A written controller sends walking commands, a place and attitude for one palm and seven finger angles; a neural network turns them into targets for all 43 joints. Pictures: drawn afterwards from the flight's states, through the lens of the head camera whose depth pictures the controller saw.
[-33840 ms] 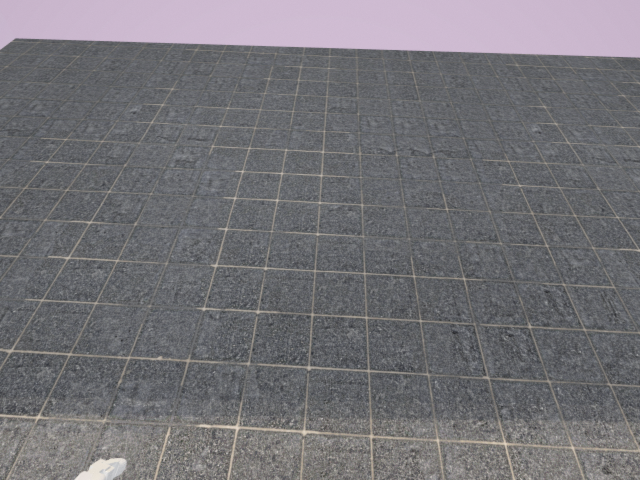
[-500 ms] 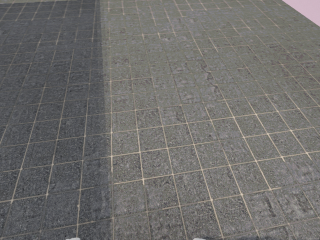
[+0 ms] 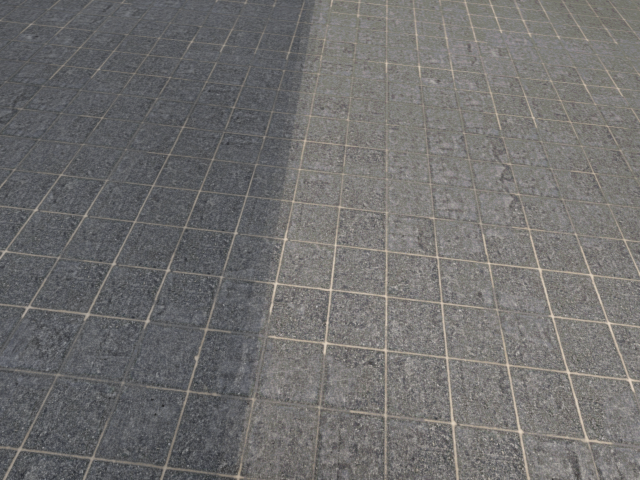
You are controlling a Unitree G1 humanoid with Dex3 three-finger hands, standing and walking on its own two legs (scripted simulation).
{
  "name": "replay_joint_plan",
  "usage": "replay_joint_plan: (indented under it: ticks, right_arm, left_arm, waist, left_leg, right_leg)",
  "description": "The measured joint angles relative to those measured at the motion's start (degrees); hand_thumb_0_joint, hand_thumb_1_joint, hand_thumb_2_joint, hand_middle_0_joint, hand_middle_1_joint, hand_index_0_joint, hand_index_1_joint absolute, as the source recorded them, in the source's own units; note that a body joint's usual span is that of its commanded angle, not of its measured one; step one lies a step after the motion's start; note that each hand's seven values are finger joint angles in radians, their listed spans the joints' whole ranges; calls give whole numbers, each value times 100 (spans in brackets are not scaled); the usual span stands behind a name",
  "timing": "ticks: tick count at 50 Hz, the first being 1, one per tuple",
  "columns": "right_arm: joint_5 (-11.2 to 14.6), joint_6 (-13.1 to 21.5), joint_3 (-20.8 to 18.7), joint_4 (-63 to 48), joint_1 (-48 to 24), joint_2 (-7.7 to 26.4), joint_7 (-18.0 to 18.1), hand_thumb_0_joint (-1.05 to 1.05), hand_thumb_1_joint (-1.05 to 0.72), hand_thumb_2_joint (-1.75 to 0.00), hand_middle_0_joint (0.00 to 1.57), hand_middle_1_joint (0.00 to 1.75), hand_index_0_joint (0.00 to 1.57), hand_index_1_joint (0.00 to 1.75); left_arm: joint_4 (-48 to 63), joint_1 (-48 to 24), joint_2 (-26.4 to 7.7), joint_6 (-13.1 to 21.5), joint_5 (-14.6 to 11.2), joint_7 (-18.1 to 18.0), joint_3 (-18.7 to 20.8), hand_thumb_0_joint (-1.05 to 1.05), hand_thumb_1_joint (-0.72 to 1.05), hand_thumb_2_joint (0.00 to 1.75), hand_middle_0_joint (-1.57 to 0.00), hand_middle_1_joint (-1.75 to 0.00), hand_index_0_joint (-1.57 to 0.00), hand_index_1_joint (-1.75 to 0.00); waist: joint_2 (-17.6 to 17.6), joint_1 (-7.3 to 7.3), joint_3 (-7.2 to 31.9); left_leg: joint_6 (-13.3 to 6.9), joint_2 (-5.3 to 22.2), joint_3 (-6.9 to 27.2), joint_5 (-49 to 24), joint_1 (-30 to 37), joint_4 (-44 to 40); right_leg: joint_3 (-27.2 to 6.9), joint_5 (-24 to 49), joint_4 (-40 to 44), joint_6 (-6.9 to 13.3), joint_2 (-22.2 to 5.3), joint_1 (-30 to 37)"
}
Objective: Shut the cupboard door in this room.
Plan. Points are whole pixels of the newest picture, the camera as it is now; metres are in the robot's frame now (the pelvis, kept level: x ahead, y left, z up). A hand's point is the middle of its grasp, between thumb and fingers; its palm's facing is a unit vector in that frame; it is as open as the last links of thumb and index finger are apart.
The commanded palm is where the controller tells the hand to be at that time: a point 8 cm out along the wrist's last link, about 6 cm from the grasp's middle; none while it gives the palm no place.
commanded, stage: turn or walk to find it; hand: left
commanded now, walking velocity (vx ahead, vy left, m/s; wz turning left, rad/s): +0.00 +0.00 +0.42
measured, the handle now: out of the picture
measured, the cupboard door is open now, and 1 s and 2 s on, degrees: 100 100 100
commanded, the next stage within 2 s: none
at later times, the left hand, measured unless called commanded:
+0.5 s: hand out of the picture +0.08 +0.19 -0.14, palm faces +0.19 -0.94 -0.27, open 7.4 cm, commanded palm none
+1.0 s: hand out of the picture -0.10 +0.20 -0.18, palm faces +0.48 -0.84 -0.25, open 7.4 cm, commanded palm none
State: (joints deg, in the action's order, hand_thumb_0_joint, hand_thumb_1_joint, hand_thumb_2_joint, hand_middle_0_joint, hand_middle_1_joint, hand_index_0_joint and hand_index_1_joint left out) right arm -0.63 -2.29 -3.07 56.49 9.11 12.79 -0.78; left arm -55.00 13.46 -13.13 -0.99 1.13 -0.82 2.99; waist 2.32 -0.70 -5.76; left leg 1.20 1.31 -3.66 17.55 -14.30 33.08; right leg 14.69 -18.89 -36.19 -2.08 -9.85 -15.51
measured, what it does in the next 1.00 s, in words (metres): steps on the spot, turning left: right foot, then left foot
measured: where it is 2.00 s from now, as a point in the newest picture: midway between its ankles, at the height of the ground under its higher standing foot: outside the picture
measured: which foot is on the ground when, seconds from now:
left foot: down 0.00-0.48, up 0.50-0.92, down 0.94-1.00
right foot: down 0.00-0.00, up 0.02-0.44, down 0.46-0.94, up 0.96-1.00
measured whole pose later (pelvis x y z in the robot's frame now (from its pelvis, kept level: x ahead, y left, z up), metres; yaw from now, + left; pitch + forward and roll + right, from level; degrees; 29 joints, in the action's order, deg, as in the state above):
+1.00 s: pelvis -0.02 +0.00 +0.00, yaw +26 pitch +0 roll +0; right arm -0.9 -1.1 -2.5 54.9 6.3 12.1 -0.4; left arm -57.3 14.8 -15.3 -3.1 0.9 -1.3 3.6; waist 3.5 -2.1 -5.9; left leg -1.6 0.5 -3.6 19.0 -14.7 34.2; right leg 9.4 -30.4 -49.2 -3.1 -8.4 -19.8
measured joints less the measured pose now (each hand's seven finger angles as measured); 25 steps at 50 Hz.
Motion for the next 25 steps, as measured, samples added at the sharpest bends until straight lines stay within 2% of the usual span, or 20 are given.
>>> replay_joint_plan:
  ticks: [1, 3, 6, 9, 16, 20, 22, 23, 24, 25]
  right_arm:
    - [-12, 39, 7, -29, -48, -55, 2, 1, -91, -90, 20, 30, 20, 30]
    - [-34, 103, 35, -94, -90, -131, 34, 1, -91, -90, 20, 30, 20, 30]
    - [-55, 143, 75, -136, -78, -187, 109, 1, -91, -90, 20, 30, 20, 30]
    - [-47, 165, 109, -125, -56, -215, 133, 1, -91, -90, 20, 30, 20, 30]
    - [-60, 150, 84, -134, 82, -256, 118, 1, -90, -89, 20, 30, 20, 30]
    - [-78, 89, 32, -103, 187, -218, 107, 1, -90, -89, 20, 30, 20, 30]
    - [-73, 54, 1, -78, 251, -180, 105, 1, -90, -89, 20, 30, 20, 30]
    - [-59, 42, -14, -68, 299, -164, 102, 1, -90, -89, 20, 30, 20, 30]
    - [-35, 32, -37, -53, 325, -117, 91, 1, -90, -89, 20, 30, 20, 30]
    - [-19, 8, -70, -33, 327, -66, 89, 1, -90, -90, 20, 30, 20, 30]
  left_arm:
    - [-38, 0, -81, -67, -17, -9, 33, 1, 90, 90, -21, -30, -20, -30]
    - [-151, -27, -179, -222, -23, -42, 67, 1, 91, 90, -20, -30, -20, -29]
    - [-242, -135, -237, -286, -24, -4, 97, 1, 91, 90, -20, -30, -20, -29]
    - [-190, -237, -244, -227, -31, 25, 89, 1, 91, 90, -20, -30, -20, -29]
    - [-12, -543, -135, -188, -52, 9, 33, 1, 91, 90, -20, -30, -20, -29]
    - [101, -708, -11, -141, -77, 5, -23, 1, 91, 90, -20, -30, -20, -29]
    - [165, -740, 54, -80, -91, 7, -55, 1, 91, 90, -20, -30, -20, -29]
    - [205, -727, 73, -31, -91, 9, -73, 1, 91, 90, -20, -30, -20, -29]
    - [221, -718, 123, 29, -71, -4, -85, 1, 91, 90, -20, -30, -20, -29]
    - [230, -713, 184, 70, -45, -12, -110, 1, 91, 90, -20, -30, -20, -29]
  waist:
    - [109, -40, -18]
    - [146, -57, 3]
    - [55, -31, 64]
    - [-8, -45, 93]
    - [-119, 73, 107]
    - [-231, 190, 103]
    - [-293, 226, 122]
    - [-298, 228, 151]
    - [-377, 220, 152]
    - [-477, 242, 118]
  left_leg:
    - [-118, -64, -27, 14, -33, 83]
    - [-272, -85, 7, 152, -43, 128]
    - [-317, -96, 183, 10, 46, -198]
    - [-354, -150, 317, -219, 160, -551]
    - [-337, -309, 620, -399, 189, -766]
    - [-250, -380, 814, -364, 74, -616]
    - [-178, -422, 910, -302, -24, -457]
    - [-133, -466, 948, -244, -96, -329]
    - [-88, -459, 1001, -153, -189, -125]
    - [-65, -445, 1027, 254, -326, 265]
  right_leg:
    - [-178, -431, -360, -62, -29, -148]
    - [-599, -1052, -1241, -118, 138, -484]
    - [-937, -884, -2151, -165, 348, -855]
    - [-1111, -614, -2374, -223, 417, -1006]
    - [-1282, -621, -1781, -296, 524, -887]
    - [-1253, -622, -913, -246, 663, -573]
    - [-1200, -282, -211, -204, 742, -288]
    - [-1162, 51, 273, -178, 749, -85]
    - [-1086, 400, 478, 10, 779, -7]
    - [-992, 385, 404, 174, 802, 0]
